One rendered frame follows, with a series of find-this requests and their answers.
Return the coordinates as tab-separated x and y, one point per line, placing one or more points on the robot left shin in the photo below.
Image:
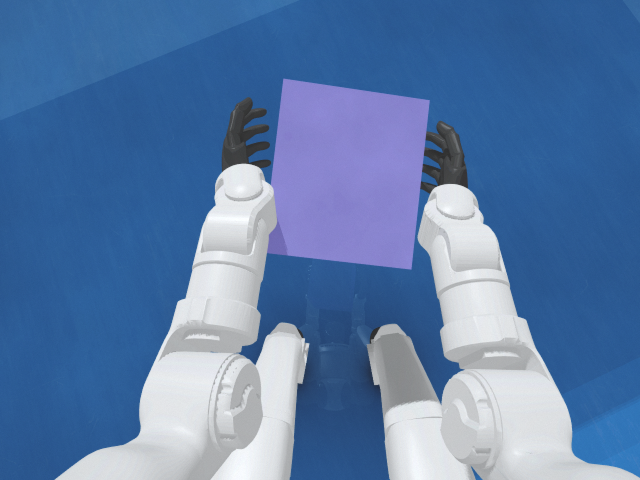
287	328

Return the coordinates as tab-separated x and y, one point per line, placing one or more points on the robot right upper arm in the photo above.
513	425

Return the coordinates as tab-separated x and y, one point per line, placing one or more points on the robot left upper arm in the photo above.
196	409

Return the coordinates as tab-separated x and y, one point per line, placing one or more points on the carton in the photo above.
347	174

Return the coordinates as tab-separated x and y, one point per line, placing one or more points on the right robot forearm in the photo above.
481	327

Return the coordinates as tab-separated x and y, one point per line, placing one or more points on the robot right hand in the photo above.
451	161

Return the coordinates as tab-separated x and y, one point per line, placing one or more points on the robot right foot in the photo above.
374	332

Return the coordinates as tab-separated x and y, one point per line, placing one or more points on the left robot forearm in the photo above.
219	313

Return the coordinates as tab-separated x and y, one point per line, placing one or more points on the robot left hand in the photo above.
234	149

